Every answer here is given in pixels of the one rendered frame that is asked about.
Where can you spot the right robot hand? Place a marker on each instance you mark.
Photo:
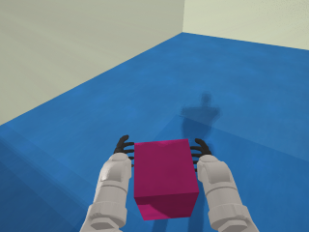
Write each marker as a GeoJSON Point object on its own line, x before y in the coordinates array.
{"type": "Point", "coordinates": [203, 148]}

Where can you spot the left robot hand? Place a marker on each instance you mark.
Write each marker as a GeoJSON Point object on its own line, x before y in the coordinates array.
{"type": "Point", "coordinates": [121, 145]}

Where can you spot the robot left forearm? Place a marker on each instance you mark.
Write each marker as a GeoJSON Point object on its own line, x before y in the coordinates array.
{"type": "Point", "coordinates": [108, 210]}

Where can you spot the robot right forearm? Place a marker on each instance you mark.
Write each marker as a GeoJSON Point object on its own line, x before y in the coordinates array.
{"type": "Point", "coordinates": [226, 212]}

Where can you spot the carton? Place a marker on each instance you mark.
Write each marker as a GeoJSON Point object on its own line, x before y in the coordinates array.
{"type": "Point", "coordinates": [165, 184]}

